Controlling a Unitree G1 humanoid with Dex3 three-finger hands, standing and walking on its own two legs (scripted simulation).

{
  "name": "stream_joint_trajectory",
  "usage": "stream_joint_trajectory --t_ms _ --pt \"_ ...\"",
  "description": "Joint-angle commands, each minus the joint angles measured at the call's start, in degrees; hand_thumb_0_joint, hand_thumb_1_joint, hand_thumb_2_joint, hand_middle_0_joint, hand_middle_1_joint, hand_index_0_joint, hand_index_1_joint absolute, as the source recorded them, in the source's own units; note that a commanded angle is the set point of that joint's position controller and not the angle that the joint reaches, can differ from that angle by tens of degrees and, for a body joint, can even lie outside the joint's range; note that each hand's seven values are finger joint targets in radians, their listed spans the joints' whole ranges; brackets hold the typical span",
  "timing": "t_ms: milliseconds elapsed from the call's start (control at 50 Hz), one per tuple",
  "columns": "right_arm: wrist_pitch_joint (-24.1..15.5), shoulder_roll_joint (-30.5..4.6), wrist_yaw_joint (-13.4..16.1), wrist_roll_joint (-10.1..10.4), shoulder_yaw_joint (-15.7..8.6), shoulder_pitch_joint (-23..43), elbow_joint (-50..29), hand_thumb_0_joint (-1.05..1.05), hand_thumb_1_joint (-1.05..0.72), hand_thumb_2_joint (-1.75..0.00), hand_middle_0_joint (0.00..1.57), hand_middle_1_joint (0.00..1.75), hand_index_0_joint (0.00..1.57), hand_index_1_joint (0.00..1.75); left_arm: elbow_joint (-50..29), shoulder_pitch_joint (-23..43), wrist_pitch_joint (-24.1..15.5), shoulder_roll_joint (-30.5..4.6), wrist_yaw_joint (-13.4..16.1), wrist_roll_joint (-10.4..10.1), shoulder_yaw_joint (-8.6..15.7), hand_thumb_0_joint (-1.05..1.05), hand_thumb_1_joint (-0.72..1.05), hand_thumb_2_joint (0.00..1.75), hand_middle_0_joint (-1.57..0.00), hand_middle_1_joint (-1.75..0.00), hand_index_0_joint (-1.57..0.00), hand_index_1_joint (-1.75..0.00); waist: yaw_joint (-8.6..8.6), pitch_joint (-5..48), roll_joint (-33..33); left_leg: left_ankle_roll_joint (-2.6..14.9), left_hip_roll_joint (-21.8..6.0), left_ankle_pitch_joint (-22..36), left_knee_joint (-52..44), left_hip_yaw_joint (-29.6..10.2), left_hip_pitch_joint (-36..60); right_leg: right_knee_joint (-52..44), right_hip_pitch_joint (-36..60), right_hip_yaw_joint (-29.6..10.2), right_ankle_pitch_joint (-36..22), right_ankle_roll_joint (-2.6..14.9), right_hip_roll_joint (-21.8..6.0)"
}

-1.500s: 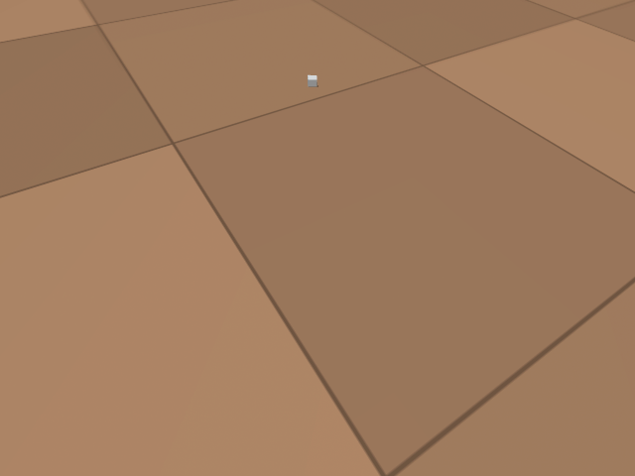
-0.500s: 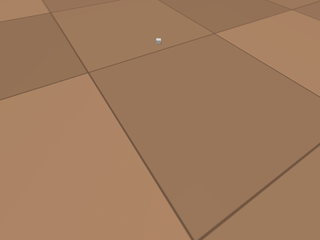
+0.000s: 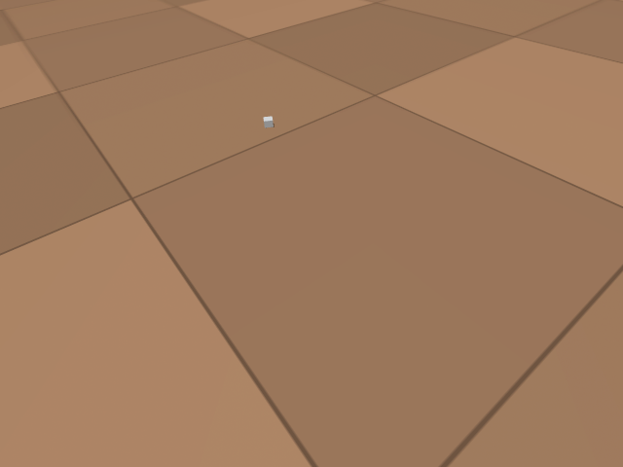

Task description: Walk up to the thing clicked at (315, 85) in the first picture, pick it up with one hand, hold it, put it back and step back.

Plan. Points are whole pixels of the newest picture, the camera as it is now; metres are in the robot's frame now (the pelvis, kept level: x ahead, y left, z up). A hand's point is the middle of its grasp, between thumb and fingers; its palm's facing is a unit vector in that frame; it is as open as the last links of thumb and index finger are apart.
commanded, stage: walk up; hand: left
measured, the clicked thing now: (268, 122) +2.30 +0.26 -0.73
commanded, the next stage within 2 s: none
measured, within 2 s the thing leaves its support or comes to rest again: neither
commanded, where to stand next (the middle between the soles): +1.88 +0.03 m, yaw -3 degrees
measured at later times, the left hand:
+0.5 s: hand (149, 395) +0.29 +0.28 -0.15, palm faces +0.01 -0.94 -0.35, open 7.4 cm
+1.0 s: hand (223, 206) +0.71 +0.21 -0.10, palm faces +0.00 -0.92 -0.40, open 7.4 cm
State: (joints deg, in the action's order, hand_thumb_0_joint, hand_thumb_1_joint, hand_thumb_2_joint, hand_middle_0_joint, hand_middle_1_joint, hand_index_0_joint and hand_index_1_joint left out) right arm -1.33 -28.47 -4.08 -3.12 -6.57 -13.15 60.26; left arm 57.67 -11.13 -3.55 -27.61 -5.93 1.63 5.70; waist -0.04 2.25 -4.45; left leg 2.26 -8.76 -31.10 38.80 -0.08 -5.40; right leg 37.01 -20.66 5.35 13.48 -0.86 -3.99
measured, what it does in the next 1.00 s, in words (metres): walks ahead: left foot, then right foot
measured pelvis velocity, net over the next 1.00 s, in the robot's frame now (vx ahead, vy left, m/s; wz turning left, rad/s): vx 0.62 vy -0.06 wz -0.02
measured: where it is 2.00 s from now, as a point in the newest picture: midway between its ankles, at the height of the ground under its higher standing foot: (318, 246)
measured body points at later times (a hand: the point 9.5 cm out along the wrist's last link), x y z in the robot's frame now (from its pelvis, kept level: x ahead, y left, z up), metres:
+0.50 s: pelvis +0.29 +0.00 +0.00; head +0.32 +0.02 +0.45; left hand +0.29 +0.33 -0.13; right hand +0.44 -0.31 -0.09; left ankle +0.37 +0.13 -0.72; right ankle +0.09 -0.13 -0.66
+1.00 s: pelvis +0.62 -0.06 +0.01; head +0.62 -0.10 +0.46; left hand +0.71 +0.25 -0.07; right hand +0.69 -0.38 -0.12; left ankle +0.55 +0.09 -0.62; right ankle +0.67 -0.17 -0.72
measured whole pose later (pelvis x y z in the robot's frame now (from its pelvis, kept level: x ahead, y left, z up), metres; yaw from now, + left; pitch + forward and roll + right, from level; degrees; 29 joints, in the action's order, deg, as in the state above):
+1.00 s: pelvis +0.62 -0.06 +0.01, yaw -1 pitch -3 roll +1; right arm -3.0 -25.1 -3.9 0.0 -3.2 -14.1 54.6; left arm 52.3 -13.0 -6.0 -21.3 -3.7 -0.7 2.1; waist 1.6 -3.2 -3.8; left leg 2.4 -3.2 -18.2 69.0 0.2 -22.4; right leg 32.2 -16.9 4.6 12.6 1.4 -3.0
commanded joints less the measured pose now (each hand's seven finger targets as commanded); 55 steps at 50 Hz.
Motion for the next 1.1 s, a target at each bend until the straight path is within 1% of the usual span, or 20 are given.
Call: stream_joint_trajectory --t_ms 0,100,220,320,360,400,420,440,460,500,540,640,740,800,820,840,860,880,960,1080 --pt "-2.74 -8.47 0.61 1.46 -0.20 11.25 -10.86 0.00 -0.90 -0.90 0.20 0.30 0.20 0.30 -3.30 -6.60 -1.97 -22.66 2.73 -0.39 4.47 0.00 0.90 0.90 -0.20 -0.30 -0.20 -0.30 6.39 -8.21 18.51 -0.70 5.21 2.60 31.86 -5.13 -41.08 -38.19 18.32 -50.10 48.95 13.33 -25.20" --pt "-2.88 -8.65 -1.49 3.04 -0.26 4.98 -6.47 0.00 -0.90 -0.90 0.20 0.30 0.20 0.30 -5.06 0.70 -3.93 -13.97 3.58 -1.42 1.89 0.00 0.90 0.90 -0.20 -0.30 -0.20 -0.30 0.01 -8.19 10.94 -0.56 1.49 17.30 21.07 -6.18 -28.95 -31.45 11.13 -17.58 18.51 9.16 -11.95" --pt "-1.50 -7.60 -3.45 2.00 -0.54 13.24 -11.64 0.00 -0.90 -0.90 0.20 0.30 0.20 0.30 -6.66 -1.25 -4.91 -14.56 3.61 -1.66 1.98 0.00 0.90 0.90 -0.20 -0.30 -0.20 -0.30 1.15 -9.89 8.27 -3.83 1.16 25.58 4.36 -0.88 -29.01 -34.12 11.28 -8.33 12.11 10.13 -9.78" --pt "-2.25 -4.85 -3.58 2.20 -0.15 19.33 -14.06 0.00 -0.90 -0.90 0.20 0.30 0.20 0.30 -5.07 -7.06 -3.83 -14.31 3.29 -1.53 1.62 0.00 0.90 0.90 -0.20 -0.30 -0.20 -0.30 4.68 -7.30 5.60 -1.50 3.23 28.97 -7.38 3.80 -19.64 -29.54 16.58 -3.81 -4.62 10.39 -9.52" --pt "-2.38 -5.19 -2.81 1.95 -0.64 13.54 -12.83 0.00 -0.90 -0.90 0.20 0.30 0.20 0.30 -5.76 -5.12 -3.24 -14.81 3.67 -1.74 1.50 0.00 0.90 0.90 -0.20 -0.30 -0.20 -0.30 1.40 -3.95 6.92 -0.18 4.68 25.91 -9.47 4.59 -14.05 -21.26 19.55 -3.09 -17.61 10.35 -10.72" --pt "-2.93 -9.37 -1.34 0.18 -2.75 -4.69 -7.64 0.00 -0.90 -0.90 0.20 0.30 0.20 0.30 -6.97 -6.21 -2.21 -12.00 4.17 -1.90 0.48 0.00 0.90 0.90 -0.20 -0.30 -0.20 -0.30 -5.98 6.79 -0.95 3.93 7.47 20.14 -11.84 4.66 8.98 5.89 12.28 1.25 -23.69 7.03 -5.69" --pt "-3.20 -13.87 -0.19 -0.58 -4.73 -13.55 -6.07 0.00 -0.90 -0.90 0.20 0.30 0.20 0.30 -7.58 -9.40 -2.02 -7.50 4.38 -1.97 -1.21 0.00 0.90 0.90 -0.20 -0.30 -0.20 -0.30 -9.32 12.02 -9.81 7.18 -1.03 7.45 -12.22 -8.28 23.85 22.86 -3.65 1.82 -9.05 4.85 -1.01" --pt "-3.65 -17.67 0.37 0.36 -5.68 -12.57 -8.65 0.00 -0.90 -0.90 0.20 0.30 0.20 0.30 -8.58 -11.53 -2.25 -6.18 4.39 -3.34 -1.50 0.00 0.90 0.90 -0.20 -0.30 -0.20 -0.30 -8.02 14.17 -16.48 12.95 -15.23 5.08 -18.41 -36.92 33.86 33.51 -20.52 -2.94 17.02 2.65 8.96" --pt "-3.81 -17.78 0.80 2.39 -6.18 -9.90 -9.15 0.00 -0.90 -0.90 0.20 0.30 0.20 0.30 -7.78 -7.95 -2.28 -12.16 5.33 -3.18 -0.94 0.00 0.90 0.90 -0.20 -0.30 -0.20 -0.30 -7.39 13.68 -9.77 17.50 -18.77 8.22 -20.18 -41.37 33.35 37.09 -24.03 -10.50 15.18 4.58 2.93" --pt "-3.85 -12.66 1.53 2.70 -3.91 -4.42 -10.21 0.00 -0.90 -0.90 0.20 0.30 0.20 0.30 -8.59 -0.34 -3.57 -11.09 4.35 -2.87 -1.69 0.00 0.90 0.90 -0.20 -0.30 -0.20 -0.30 -6.08 5.55 1.58 11.75 -11.16 24.78 -20.18 -19.76 16.82 32.60 -19.37 -14.07 7.72 4.51 -0.06" --pt "-4.33 -9.90 1.81 3.07 -2.07 -2.23 -10.89 0.00 -0.90 -0.90 0.20 0.30 0.20 0.30 -7.94 -2.63 -2.93 -8.58 3.38 -3.51 -1.27 0.00 0.90 0.90 -0.20 -0.30 -0.20 -0.30 -2.76 1.05 -0.06 8.77 -7.30 34.34 -22.11 -8.85 5.48 27.71 -13.31 -11.51 4.15 3.55 -1.54" --pt "-5.84 -9.76 1.05 3.11 -1.00 3.91 -14.04 0.00 -0.90 -0.90 0.20 0.30 0.20 0.30 -9.73 -0.01 -1.65 -7.03 1.07 -2.26 -1.39 0.00 0.90 0.90 -0.20 -0.30 -0.20 -0.30 0.28 -8.02 -2.95 11.01 -7.42 27.26 -28.08 -1.40 -5.61 7.90 -10.84 -6.36 0.50 0.35 -4.43" --pt "-5.93 -11.21 0.60 3.23 -1.25 4.22 -13.01 0.00 -0.90 -0.90 0.20 0.30 0.20 0.30 -7.02 -1.39 -1.74 -7.93 0.67 -1.68 0.70 0.00 0.90 0.90 -0.20 -0.30 -0.20 -0.30 2.80 -4.77 -2.85 7.37 -5.13 18.77 -21.33 2.08 -13.29 -0.66 8.59 -1.36 -14.19 2.30 -1.57" --pt "-5.52 -8.78 0.77 2.88 -0.53 2.88 -12.71 0.00 -0.90 -0.90 0.20 0.30 0.20 0.30 -3.92 -11.23 -1.70 -10.91 1.54 -1.57 2.73 0.00 0.90 0.90 -0.20 -0.30 -0.20 -0.30 8.91 1.76 7.87 4.36 0.42 29.77 0.98 6.56 -16.96 -2.57 26.07 0.45 -6.69 4.75 1.37" --pt "-5.28 -5.61 0.69 2.87 0.51 -2.06 -12.37 0.00 -0.90 -0.90 0.20 0.30 0.20 0.30 -2.70 -18.62 -2.17 -14.64 2.43 -1.09 4.36 0.00 0.90 0.90 -0.20 -0.30 -0.20 -0.30 11.49 6.96 19.24 2.55 6.00 23.76 20.28 7.90 -21.83 -8.29 33.85 -8.51 8.21 5.35 -2.77" --pt "-5.06 -3.50 0.78 2.98 1.35 -6.11 -13.24 0.00 -0.90 -0.90 0.20 0.30 0.20 0.30 -4.29 -18.69 -2.68 -18.68 3.02 -1.07 4.77 0.00 0.90 0.90 -0.20 -0.30 -0.20 -0.30 8.42 5.91 25.76 0.64 10.46 2.48 31.65 5.07 -31.60 -18.50 35.38 -35.24 14.59 9.38 -17.75" --pt "-4.84 -9.10 1.39 3.22 0.19 -5.41 -12.33 0.00 -0.90 -0.90 0.20 0.30 0.20 0.30 -5.82 -14.21 -2.67 -20.50 3.24 -2.33 4.66 0.00 0.90 0.90 -0.20 -0.30 -0.20 -0.30 7.53 6.54 22.65 0.13 9.03 1.28 37.50 0.79 -35.23 -24.90 35.16 -50.01 16.78 14.62 -22.70" --pt "-4.55 -10.69 1.79 2.83 -0.18 -2.16 -11.43 0.00 -0.90 -0.90 0.20 0.30 0.20 0.30 -7.59 -8.91 -2.60 -19.23 3.55 -2.80 4.42 0.00 0.90 0.90 -0.20 -0.30 -0.20 -0.30 6.40 2.26 16.08 0.01 5.44 4.85 39.67 -2.80 -35.24 -25.96 27.73 -47.39 18.59 15.70 -21.96" --pt "-3.12 -6.79 0.76 3.77 0.61 -4.12 -9.59 0.00 -0.90 -0.90 0.20 0.30 0.20 0.30 -7.94 -1.33 -3.68 -11.46 4.14 -2.54 1.71 0.00 0.90 0.90 -0.20 -0.30 -0.20 -0.30 -0.37 -4.58 13.21 0.78 1.65 18.20 26.41 -4.12 -24.34 -24.00 8.44 -16.20 0.78 8.44 -9.14" --pt "-1.83 -5.85 -1.26 2.15 0.05 4.29 -13.12 0.00 -0.90 -0.90 0.20 0.30 0.20 0.30 -9.26 -4.16 -5.08 -12.05 3.89 -1.97 1.71 0.00 0.90 0.90 -0.20 -0.30 -0.20 -0.30 0.98 -6.75 9.23 -3.56 1.69 22.76 8.61 -0.96 -27.58 -28.96 8.79 -9.93 2.77 12.04 -9.85"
